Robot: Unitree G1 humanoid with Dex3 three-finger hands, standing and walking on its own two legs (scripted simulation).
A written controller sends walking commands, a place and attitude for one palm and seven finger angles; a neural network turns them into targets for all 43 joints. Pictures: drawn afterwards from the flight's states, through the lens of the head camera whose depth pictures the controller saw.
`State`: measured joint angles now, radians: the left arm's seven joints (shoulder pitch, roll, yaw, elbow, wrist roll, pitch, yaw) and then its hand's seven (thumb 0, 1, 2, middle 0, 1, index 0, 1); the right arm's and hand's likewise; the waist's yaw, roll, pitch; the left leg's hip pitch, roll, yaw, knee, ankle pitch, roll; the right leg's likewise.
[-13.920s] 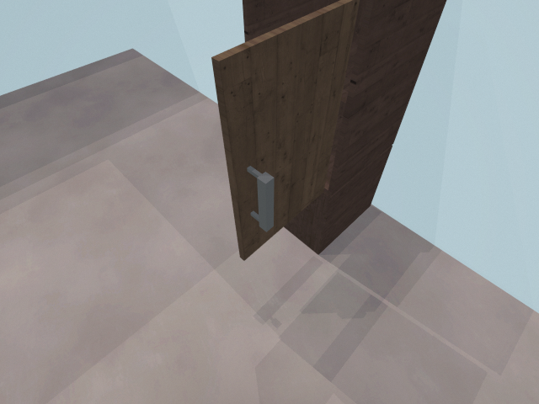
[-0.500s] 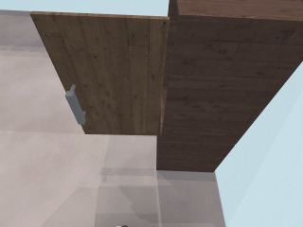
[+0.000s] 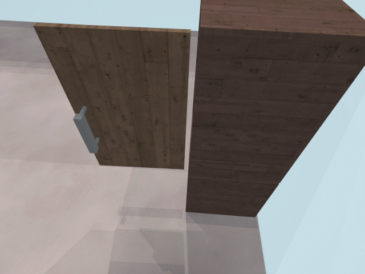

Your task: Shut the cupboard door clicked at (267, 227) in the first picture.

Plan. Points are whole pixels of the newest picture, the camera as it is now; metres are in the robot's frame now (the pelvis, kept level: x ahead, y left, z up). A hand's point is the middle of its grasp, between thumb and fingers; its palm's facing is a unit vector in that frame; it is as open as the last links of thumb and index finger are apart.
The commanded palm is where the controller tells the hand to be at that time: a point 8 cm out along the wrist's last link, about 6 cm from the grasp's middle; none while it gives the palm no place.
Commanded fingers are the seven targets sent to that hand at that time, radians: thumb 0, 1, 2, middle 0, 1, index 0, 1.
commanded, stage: look again from close up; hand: left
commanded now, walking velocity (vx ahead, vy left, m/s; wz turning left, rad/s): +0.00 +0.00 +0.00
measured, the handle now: (89, 130) +0.55 +0.35 -0.09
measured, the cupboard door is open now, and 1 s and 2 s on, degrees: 92 92 92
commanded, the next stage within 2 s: shuffle to correct the standing spot in 0.62 s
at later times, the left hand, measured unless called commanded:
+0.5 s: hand out of the picture +0.03 +0.25 -0.17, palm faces +0.02 -0.96 -0.26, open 7.4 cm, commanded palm none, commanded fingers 0.00 0.90 0.90 -0.20 -0.30 -0.20 -0.30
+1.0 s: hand out of the picture -0.08 +0.27 -0.19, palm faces +0.04 -0.98 -0.19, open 7.4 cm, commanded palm none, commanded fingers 0.00 0.90 0.90 -0.20 -0.30 -0.20 -0.30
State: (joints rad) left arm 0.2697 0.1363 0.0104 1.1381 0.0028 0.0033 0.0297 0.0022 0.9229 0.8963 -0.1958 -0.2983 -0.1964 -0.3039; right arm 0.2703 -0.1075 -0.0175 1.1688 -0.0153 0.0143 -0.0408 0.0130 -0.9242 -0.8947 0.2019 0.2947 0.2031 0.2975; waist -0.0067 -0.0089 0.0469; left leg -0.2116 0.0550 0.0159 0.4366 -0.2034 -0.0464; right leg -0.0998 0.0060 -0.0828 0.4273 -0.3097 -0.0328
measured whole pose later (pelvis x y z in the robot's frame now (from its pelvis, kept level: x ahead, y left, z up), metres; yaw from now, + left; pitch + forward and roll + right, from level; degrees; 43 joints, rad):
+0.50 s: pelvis -0.02 +0.04 -0.01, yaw +0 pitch -3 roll -1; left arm 0.28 0.25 0.01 0.96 0.02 0.01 0.03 0.00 0.91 0.90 -0.20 -0.30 -0.20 -0.30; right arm 0.19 -0.22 -0.02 0.96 -0.02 0.00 -0.02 0.00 -0.91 -0.89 0.20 0.29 0.20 0.30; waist 0.01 -0.01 -0.01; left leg -0.26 0.02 0.04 0.56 -0.25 0.01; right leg -0.14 -0.03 -0.06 0.52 -0.33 0.02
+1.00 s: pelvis -0.02 +0.09 -0.01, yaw +0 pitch -2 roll -1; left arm 0.43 0.19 0.01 1.06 0.03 0.03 0.03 0.00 0.91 0.90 -0.20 -0.30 -0.20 -0.30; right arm 0.36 -0.20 -0.02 1.05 -0.02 0.03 0.00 0.01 -0.91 -0.89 0.20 0.29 0.20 0.30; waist 0.01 -0.02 0.01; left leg -0.32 -0.02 0.08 0.60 -0.30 0.03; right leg -0.17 -0.09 -0.04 0.51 -0.31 0.05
